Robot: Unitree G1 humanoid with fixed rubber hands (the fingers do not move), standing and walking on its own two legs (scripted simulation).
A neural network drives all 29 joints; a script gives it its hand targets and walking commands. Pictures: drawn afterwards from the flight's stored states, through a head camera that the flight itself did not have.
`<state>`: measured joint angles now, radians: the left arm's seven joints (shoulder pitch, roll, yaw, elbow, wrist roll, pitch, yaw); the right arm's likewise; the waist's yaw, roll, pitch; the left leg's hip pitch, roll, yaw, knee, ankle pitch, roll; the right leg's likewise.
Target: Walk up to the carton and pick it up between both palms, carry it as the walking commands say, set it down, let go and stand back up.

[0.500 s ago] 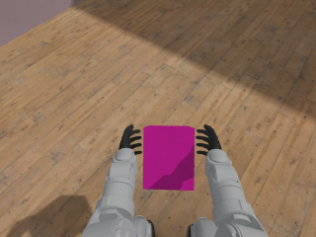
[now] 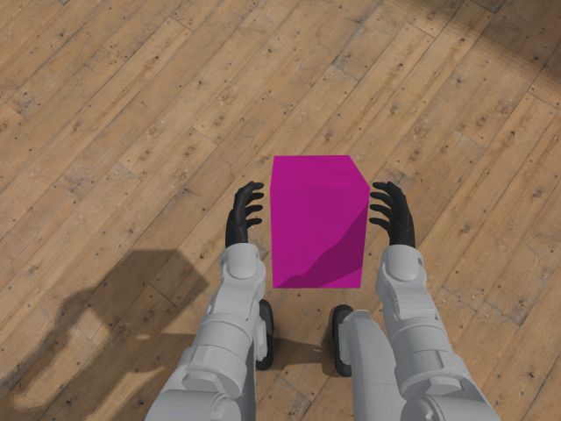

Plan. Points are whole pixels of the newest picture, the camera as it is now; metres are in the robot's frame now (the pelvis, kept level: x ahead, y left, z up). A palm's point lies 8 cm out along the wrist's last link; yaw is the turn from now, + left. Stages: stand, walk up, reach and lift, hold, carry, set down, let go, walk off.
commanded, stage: set down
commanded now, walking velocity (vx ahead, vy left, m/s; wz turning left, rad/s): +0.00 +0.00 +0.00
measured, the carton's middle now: (313, 216) +0.40 -0.03 -0.22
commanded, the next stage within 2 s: none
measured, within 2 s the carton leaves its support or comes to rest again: neither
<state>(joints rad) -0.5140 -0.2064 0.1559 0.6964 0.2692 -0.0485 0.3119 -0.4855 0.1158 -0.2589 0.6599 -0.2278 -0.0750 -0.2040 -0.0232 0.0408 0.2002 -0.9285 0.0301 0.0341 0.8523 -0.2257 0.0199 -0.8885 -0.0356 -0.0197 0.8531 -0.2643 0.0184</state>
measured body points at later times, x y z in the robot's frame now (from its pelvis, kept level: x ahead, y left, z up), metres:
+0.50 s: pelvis -0.01 -0.01 -0.03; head +0.28 -0.02 +0.31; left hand +0.39 +0.09 -0.19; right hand +0.38 -0.13 -0.19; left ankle +0.10 +0.11 -0.68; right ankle +0.08 -0.14 -0.68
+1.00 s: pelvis -0.03 -0.01 -0.10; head +0.29 -0.03 +0.21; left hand +0.42 +0.07 -0.26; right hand +0.41 -0.13 -0.27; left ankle +0.10 +0.11 -0.68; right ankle +0.08 -0.14 -0.68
